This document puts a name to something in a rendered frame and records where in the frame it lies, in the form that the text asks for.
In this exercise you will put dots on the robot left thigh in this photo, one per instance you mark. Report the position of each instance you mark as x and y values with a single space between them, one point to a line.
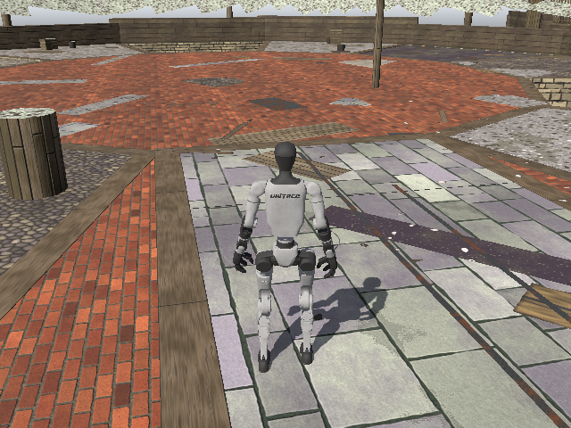
264 269

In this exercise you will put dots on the robot left upper arm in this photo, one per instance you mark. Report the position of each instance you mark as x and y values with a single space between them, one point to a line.
253 201

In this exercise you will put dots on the right robot forearm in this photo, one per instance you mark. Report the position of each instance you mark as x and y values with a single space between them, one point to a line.
326 241

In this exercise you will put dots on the left robot forearm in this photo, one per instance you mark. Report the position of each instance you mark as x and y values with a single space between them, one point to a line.
243 238

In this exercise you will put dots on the left robot shin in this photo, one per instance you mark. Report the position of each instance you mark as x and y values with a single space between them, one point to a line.
263 330

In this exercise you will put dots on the robot right hand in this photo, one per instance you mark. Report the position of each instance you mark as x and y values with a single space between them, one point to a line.
332 265

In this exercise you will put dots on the robot left hand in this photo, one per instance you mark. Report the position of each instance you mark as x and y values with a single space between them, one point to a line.
238 259

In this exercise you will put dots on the robot right upper arm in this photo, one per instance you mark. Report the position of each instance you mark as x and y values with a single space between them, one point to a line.
313 189

